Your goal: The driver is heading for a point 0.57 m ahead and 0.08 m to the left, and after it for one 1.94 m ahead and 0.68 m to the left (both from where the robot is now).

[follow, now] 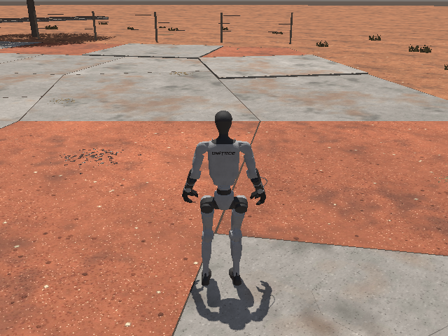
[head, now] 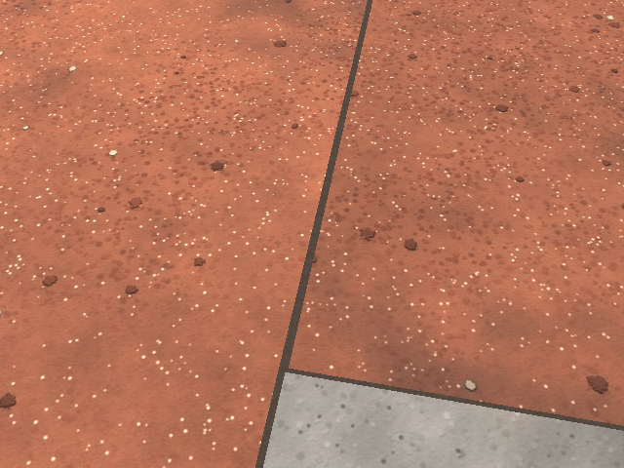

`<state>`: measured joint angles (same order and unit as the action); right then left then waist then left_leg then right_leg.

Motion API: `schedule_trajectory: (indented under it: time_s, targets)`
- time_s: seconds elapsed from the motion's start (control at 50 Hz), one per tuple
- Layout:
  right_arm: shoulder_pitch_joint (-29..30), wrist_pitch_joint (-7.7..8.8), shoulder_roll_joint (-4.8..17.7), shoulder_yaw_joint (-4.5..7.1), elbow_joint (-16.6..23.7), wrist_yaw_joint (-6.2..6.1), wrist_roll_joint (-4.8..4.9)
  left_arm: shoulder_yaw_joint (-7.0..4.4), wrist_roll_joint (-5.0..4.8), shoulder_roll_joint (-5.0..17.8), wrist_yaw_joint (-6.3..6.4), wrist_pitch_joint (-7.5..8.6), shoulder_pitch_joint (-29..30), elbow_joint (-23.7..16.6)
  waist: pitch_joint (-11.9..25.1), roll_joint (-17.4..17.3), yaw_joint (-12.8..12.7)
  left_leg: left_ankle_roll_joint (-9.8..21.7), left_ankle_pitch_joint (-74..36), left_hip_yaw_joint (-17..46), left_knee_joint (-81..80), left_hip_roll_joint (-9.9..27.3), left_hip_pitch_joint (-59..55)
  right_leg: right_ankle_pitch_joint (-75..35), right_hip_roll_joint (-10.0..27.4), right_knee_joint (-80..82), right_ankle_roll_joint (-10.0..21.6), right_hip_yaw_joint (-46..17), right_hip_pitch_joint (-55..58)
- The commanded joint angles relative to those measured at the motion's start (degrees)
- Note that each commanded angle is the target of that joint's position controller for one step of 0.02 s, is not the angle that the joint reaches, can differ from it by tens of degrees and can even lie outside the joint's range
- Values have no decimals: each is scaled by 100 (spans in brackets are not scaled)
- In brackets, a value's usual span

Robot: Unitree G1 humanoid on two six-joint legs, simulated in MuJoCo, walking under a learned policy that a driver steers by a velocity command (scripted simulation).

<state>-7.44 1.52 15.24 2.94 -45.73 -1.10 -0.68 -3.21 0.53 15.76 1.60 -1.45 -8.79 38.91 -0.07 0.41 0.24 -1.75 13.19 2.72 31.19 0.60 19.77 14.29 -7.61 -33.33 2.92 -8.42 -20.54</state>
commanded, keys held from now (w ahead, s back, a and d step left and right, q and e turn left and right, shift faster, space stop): no key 0.70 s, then w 0.30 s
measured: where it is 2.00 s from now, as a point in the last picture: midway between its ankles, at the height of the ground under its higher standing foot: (336, 443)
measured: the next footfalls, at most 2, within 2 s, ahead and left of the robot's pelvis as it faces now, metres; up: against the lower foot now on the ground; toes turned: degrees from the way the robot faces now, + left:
right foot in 0.26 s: +0.04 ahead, -0.13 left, +0.00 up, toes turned +2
right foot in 1.42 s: +0.46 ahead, -0.12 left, +0.00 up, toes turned -2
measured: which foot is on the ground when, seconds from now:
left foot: down 0.00-1.00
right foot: down 0.00-0.00, up 0.02-0.24, down 0.26-0.94, up 0.96-1.00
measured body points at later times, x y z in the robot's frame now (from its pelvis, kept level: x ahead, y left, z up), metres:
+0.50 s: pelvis +0.01 -0.02 +0.01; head +0.02 -0.03 +0.46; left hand +0.14 +0.23 -0.11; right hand +0.11 -0.28 -0.12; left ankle +0.03 +0.14 -0.73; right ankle +0.00 -0.13 -0.73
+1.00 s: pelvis +0.07 +0.02 +0.00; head +0.07 +0.04 +0.45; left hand +0.12 +0.29 -0.14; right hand +0.09 -0.26 -0.12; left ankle +0.05 +0.11 -0.73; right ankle -0.01 -0.13 -0.69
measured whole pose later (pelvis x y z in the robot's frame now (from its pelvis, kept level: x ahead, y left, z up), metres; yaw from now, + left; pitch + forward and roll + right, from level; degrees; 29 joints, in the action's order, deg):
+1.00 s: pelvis +0.07 +0.02 +0.00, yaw -1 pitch +0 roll -1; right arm -17.2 6.1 14.4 3.0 -58.6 0.7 0.7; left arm -3.0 -2.0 15.6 1.0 2.1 -16.6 54.3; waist 0.4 1.9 0.8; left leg 2.8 18.5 -2.8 31.8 -0.5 12.8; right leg 26.5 -0.7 -48.4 1.9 -3.8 -15.5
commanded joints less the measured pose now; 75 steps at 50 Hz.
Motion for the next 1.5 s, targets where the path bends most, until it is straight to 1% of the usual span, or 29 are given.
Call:
schedule_trajectory:
  time_s: [0.02, 0.04, 0.06, 0.12, 0.16, 0.22, 0.26, 0.28, 0.32, 0.42, 0.7, 0.74, 0.8, 0.84, 0.92, 0.94, 0.96, 0.98, 1.02, 1.08, 1.2, 1.3, 1.36, 1.4, 1.42, 1.44, 1.46, 1.48, 1.5]
  targets:
    - [27, 84, 1072, 200, 339, 13, -195, -92, 13, 440, 1, 112, -600, -349, 613, -1543, -412, 1472, -3237, 1875, -943, 1938, -1150, 1356, 183, -677, -95, 6, -445]
    - [55, 89, 731, 126, 392, 14, -140, -156, 48, 771, -1, 145, -319, -347, 629, -1415, -154, 1770, -2954, 2142, -1100, 2074, -1048, 1763, 419, -1127, -308, 89, -441]
    - [8, 93, 729, 130, 375, 1, -92, -219, -13, 887, 6, 133, -27, -371, 585, -1221, 6, 1699, -2842, 2012, -1072, 1913, -1198, 1786, 446, -1526, -409, 147, -590]
    - [143, 52, 865, 159, 349, -50, 60, -176, -61, 543, 12, -12, -77, -220, 504, -805, -75, 1399, -3085, 1374, -910, 1551, -1216, 1716, 683, -1835, -677, 235, -594]
    - [237, -50, 751, 145, 309, -24, 62, -46, -92, 193, -15, -15, -87, -116, 500, -980, -55, 1177, -3176, 829, -827, 1128, -1046, 1249, 673, -869, -706, 577, -23]
    - [36, -139, 677, 110, 188, 12, 125, -68, -101, 231, -60, -14, -208, 79, 572, -1111, -91, 1015, -2490, 614, -660, 901, -1003, -330, 565, 937, -552, 860, 896]
    - [-220, -49, 573, 50, 134, 68, 40, -132, 19, 651, -41, -41, -111, -3, 642, -547, 75, 522, -1077, 517, -562, 704, -479, -1593, 1121, 1022, -255, 238, 1637]
    - [-467, 21, 475, 23, 94, 118, -40, -187, 29, 899, -22, -65, -15, 31, 595, 253, 363, 252, -348, 99, -523, 286, -334, -1574, 1355, 771, 49, 39, 1508]
    - [-22, 29, 541, 14, 42, 104, -59, -66, 74, 393, -103, -7, 76, 80, 271, 317, 123, -55, -217, -125, -445, 178, -759, -181, 1227, 1034, 140, -4, 681]
    - [-101, -54, 549, 26, -134, -20, -4, -37, 43, 461, -83, 198, -123, 339, 40, 352, 118, -9, -608, -96, -383, 219, -832, -443, 1113, 1030, -49, 93, 528]
    - [-347, -109, 565, 53, -841, -126, 41, 27, -10, 351, -52, 243, -290, 984, -27, 21, 71, -111, -787, -116, -519, 223, -942, -684, 982, 1060, -19, 223, 718]
    - [-469, -122, 495, 43, -976, -137, 79, -10, -53, 445, -31, 203, -450, 1133, -2, 198, 11, -71, 402, -433, -247, -43, -771, 968, 941, 1274, 105, 164, 753]
    - [-84, 23, 413, 25, -767, -99, 159, -155, -126, 918, -22, 213, -779, 1211, -626, 982, -249, 132, 1305, -633, 974, -162, 463, 3432, 1974, 2209, 812, -1420, 652]
    - [-62, 207, 418, 38, -713, -10, 235, -160, -139, 862, -7, 329, -738, 1224, -905, 1117, -198, 404, 1445, -297, 1428, 155, 843, 3109, 2396, 2389, 1085, -1962, 624]
    - [-1343, 426, 395, 122, -1316, 146, 207, -106, -246, 648, -44, 357, 17, 1050, -466, 588, 523, 593, 59, -585, -423, -97, -1572, 1536, 1578, 1443, 543, -514, -238]
    - [-1974, 431, 582, 187, -1491, 144, 159, -10, -194, 333, -62, 397, 128, 985, -210, -172, 714, 696, 391, 405, -891, 521, -2336, 957, 1122, 107, 250, 152, -766]
    - [-2521, 459, 1309, 332, -1515, 176, 165, 46, -172, 82, -46, 497, 202, 741, -30, -1705, 762, 1388, 1279, 2870, -1914, 1829, -2983, 1299, 412, -1694, -131, 898, -1876]
    - [-2365, 516, 1118, 225, -1470, 213, 67, -29, -287, 358, -39, 596, 193, 719, -171, -1429, 628, 1813, 1882, 3931, -2260, 2295, -2777, 1894, 517, -2777, -90, 363, -2403]
    - [-1626, 577, 658, 87, -1203, 212, 103, -51, -358, 468, -118, 708, -40, 905, -647, -694, 273, 1459, 1710, 2741, -2218, 1878, -2524, 786, 1081, -3230, 126, 254, -2796]
    - [-1593, 512, 366, -39, -1153, 231, 72, -114, -191, 485, -187, 716, 163, 952, -517, -675, 239, 1070, -218, 1335, -2319, 1312, -2395, -282, 1377, -2635, 87, 557, -2456]
    - [-1924, 379, 581, -51, -1167, 60, 55, 54, -172, 38, -265, 673, 1212, 597, -626, -525, 418, 1109, -1628, 302, -2549, 978, -1896, -1400, 1182, -883, -274, 1024, -2055]
    - [-2252, 349, 677, -3, -1292, 22, 149, 113, -234, 134, -404, 744, 1915, 329, -918, -592, 473, 1157, -1561, 141, -2631, 1226, -2050, -1769, 1019, 190, -135, 1072, -1613]
    - [-2080, 280, 819, 78, -1251, 14, 151, 20, -237, 428, -480, 803, 1733, 296, -630, -649, 122, 1014, -3091, 48, -2030, 1420, -2621, -1378, 865, 478, 135, 1067, -1109]
    - [-1914, 185, 871, 107, -1167, 13, 72, -203, -256, 829, -424, 779, 367, 694, 336, -793, -592, 817, -4977, -191, -435, 1220, -2586, -1185, 520, 418, 430, 1292, 620]
    - [-1866, 167, 762, 47, -1041, 10, 12, -308, -216, 1086, -358, 744, -703, 968, 1079, -651, -1020, 671, -4157, -253, 988, 1033, -1545, -1104, 1080, 137, 724, 694, 2349]
    - [-2625, 269, -49, -179, -934, 95, 35, -433, -60, 1606, -323, 709, -1481, 1111, 2177, 769, -760, 256, -1242, -360, 3465, 11, 926, 297, 2720, 463, 1745, -2089, 4801]
    - [-2532, 432, 41, -178, -1046, 119, 177, -279, -90, 1116, -339, 697, -1437, 1167, 2515, 1149, -781, 351, 1823, 529, 4405, -343, 1613, 1011, 3133, 1591, 1802, -3651, 4765]
    - [-1828, 517, 631, 5, -804, 120, 374, -176, -145, 798, -334, 718, -860, 1132, 1339, 932, -707, 478, 1561, 575, 4680, 17, 2109, 1046, 2881, 1775, 1358, -2700, 3799]
    - [-1443, 540, 720, 35, -697, 75, 426, -122, -135, 615, -327, 743, -364, 1046, 705, 540, -508, 533, 1009, 390, 4486, 335, 1994, 483, 2706, 1924, 1132, -1785, 2779]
